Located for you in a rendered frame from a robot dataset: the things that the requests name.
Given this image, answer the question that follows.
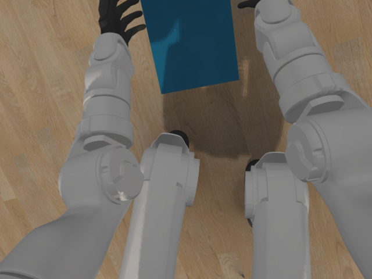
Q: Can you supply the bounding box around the left robot forearm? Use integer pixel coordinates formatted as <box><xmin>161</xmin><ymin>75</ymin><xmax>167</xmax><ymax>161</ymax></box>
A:
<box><xmin>65</xmin><ymin>33</ymin><xmax>135</xmax><ymax>162</ymax></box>

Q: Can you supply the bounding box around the robot right upper arm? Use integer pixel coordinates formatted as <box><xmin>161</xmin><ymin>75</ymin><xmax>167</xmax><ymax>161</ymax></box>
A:
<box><xmin>285</xmin><ymin>107</ymin><xmax>372</xmax><ymax>279</ymax></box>

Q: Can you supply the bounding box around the robot right shin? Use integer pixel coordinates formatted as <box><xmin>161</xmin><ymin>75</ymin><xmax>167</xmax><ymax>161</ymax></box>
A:
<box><xmin>255</xmin><ymin>152</ymin><xmax>309</xmax><ymax>213</ymax></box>

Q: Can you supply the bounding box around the robot left upper arm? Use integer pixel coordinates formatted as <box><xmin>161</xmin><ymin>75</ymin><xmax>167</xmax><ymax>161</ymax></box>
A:
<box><xmin>0</xmin><ymin>145</ymin><xmax>144</xmax><ymax>279</ymax></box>

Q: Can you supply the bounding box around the robot left hand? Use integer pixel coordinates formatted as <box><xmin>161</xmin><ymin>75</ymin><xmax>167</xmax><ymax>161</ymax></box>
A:
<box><xmin>98</xmin><ymin>0</ymin><xmax>146</xmax><ymax>46</ymax></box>

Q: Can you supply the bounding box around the carton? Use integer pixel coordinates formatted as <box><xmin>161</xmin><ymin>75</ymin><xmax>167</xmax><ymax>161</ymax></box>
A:
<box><xmin>140</xmin><ymin>0</ymin><xmax>239</xmax><ymax>94</ymax></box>

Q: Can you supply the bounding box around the right robot thigh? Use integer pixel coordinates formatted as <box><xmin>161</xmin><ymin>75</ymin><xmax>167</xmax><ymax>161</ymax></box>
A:
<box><xmin>245</xmin><ymin>162</ymin><xmax>312</xmax><ymax>279</ymax></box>

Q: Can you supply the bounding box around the right robot forearm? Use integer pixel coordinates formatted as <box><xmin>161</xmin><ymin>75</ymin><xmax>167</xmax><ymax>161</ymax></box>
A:
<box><xmin>254</xmin><ymin>0</ymin><xmax>372</xmax><ymax>124</ymax></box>

